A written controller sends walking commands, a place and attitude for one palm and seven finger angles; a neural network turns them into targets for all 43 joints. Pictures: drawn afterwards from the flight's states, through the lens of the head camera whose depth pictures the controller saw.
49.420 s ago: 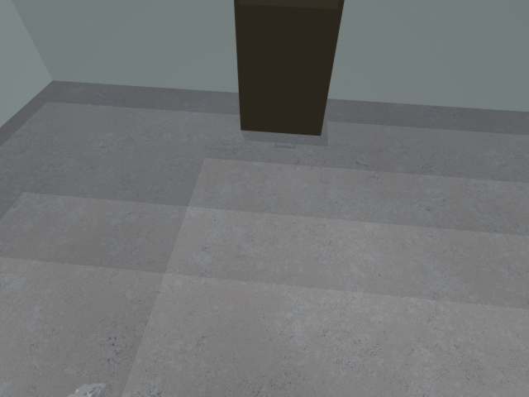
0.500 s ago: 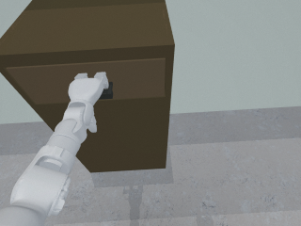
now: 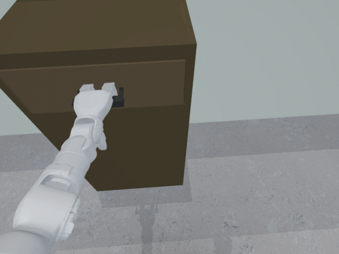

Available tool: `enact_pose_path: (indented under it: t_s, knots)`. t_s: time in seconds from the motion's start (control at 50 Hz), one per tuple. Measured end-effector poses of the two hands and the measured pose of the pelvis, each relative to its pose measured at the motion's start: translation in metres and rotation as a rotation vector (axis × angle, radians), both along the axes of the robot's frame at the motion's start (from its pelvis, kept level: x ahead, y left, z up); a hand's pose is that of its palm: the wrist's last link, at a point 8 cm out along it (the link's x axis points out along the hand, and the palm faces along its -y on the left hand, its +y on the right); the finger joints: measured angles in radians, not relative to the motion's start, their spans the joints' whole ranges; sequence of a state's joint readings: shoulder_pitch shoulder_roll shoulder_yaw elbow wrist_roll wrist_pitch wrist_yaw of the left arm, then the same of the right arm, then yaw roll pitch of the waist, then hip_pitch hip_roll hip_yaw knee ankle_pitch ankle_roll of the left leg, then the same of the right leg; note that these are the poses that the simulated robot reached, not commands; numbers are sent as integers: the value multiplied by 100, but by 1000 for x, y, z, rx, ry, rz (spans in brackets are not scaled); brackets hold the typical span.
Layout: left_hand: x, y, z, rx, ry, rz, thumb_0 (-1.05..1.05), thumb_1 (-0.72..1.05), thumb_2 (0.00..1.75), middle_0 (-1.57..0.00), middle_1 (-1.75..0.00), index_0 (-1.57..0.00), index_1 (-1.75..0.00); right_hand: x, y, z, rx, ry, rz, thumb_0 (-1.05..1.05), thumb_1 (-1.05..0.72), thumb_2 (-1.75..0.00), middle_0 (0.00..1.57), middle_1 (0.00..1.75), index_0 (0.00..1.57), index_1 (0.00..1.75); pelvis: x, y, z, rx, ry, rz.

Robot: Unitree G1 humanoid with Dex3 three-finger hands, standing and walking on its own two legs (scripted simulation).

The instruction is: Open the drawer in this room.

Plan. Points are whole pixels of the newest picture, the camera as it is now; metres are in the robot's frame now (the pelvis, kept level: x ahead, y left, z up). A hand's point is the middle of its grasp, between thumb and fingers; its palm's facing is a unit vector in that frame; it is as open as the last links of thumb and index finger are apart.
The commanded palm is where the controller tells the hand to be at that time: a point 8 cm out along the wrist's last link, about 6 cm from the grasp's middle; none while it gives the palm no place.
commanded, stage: lower the fingers behind the handle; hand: left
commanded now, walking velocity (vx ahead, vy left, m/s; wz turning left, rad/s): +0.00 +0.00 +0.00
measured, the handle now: (99, 97) +0.51 +0.18 +0.07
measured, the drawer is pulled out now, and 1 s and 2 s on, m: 0.00 0.00 0.09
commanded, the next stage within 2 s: close the thumb around the handle in 0.28 s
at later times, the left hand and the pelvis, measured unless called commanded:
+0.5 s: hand (98, 116) +0.46 +0.18 +0.04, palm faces -0.03 -0.05 -1.00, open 13.5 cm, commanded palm +0.44 +0.19 +0.10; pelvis +0.00 +0.01 +0.00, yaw -1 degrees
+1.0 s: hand (100, 116) +0.46 +0.18 +0.04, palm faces -0.02 -0.04 -1.00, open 5.7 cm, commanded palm +0.44 +0.18 +0.10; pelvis +0.00 +0.02 +0.00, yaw +0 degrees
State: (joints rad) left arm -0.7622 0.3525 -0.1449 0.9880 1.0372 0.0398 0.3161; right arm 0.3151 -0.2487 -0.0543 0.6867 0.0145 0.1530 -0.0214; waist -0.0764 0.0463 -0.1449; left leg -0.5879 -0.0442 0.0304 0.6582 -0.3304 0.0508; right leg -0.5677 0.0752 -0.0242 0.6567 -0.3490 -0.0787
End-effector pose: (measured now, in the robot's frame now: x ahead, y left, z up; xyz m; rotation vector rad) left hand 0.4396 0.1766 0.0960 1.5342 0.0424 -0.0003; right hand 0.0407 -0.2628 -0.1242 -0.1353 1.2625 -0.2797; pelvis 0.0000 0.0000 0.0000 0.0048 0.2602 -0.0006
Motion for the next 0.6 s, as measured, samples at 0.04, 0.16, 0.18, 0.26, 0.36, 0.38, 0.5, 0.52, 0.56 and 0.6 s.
enact_pose_path:
  t_s: [0.04, 0.16, 0.18, 0.26, 0.36, 0.38, 0.5, 0.52, 0.56, 0.6]
  knots:
    - [1, 0, 0, 0, 3, 1, 0, -49, 30, -31, -120, -32, -120, 0, 1, 0, 0, -2, -3, 0, -91, -90, 20, 30, 20, 30, 0, 1, 0, -1, 1, -1]
    - [0, 1, 0, -10, 3, -5, 0, -49, 30, -31, -120, -32, -120, -1, 6, 0, 4, -5, -8, 0, -91, -90, 20, 30, 20, 30, 1, 5, 0, -3, -3, -7]
    - [0, 1, 0, -10, 2, -6, 0, -49, 30, -31, -120, -32, -120, -1, 7, 1, 5, -6, -8, 0, -91, -90, 20, 30, 20, 30, 1, 5, 0, -3, -3, -8]
    - [-1, 3, 0, -8, -1, -11, 0, -49, 30, -31, -120, -32, -120, 0, 10, 1, 6, -10, -8, 0, -91, -90, 20, 30, 20, 30, 1, 7, 0, -5, -5, -8]
    - [0, 5, 0, -6, -4, -9, 0, -49, 30, -31, -120, -32, -120, 1, 12, 2, 2, -13, -6, 0, -91, -90, 20, 30, 20, 30, 0, 10, 0, -8, -5, -8]
    - [0, 6, 0, -4, -3, -8, 0, -49, 30, -31, -120, -32, -120, 1, 13, 2, 1, -14, -6, 0, -91, -90, 20, 30, 20, 30, 0, 10, 0, -8, -4, -7]
    - [2, 8, 0, -11, -1, -8, 0, -44, 32, -32, -121, -33, -120, 0, 15, 2, -3, -10, -5, 0, -91, -90, 20, 30, 20, 30, 0, 13, 0, -11, -3, -7]
    - [2, 8, 0, -12, 0, -8, 0, -42, 33, -32, -121, -33, -121, 0, 15, 2, -4, -9, -5, 0, -91, -90, 20, 30, 20, 30, 0, 14, 0, -11, -2, -8]
    - [2, 9, -1, -9, 0, -9, 0, -36, 36, -32, -122, -33, -121, -1, 16, 3, -5, -8, -7, 0, -91, -90, 20, 30, 20, 30, 0, 14, 0, -12, -2, -8]
    - [3, 9, -1, -9, 0, -10, 0, -28, 39, -33, -123, -34, -122, -2, 16, 3, -6, -7, -8, 0, -91, -90, 20, 30, 20, 30, 0, 15, -1, -12, -1, -8]
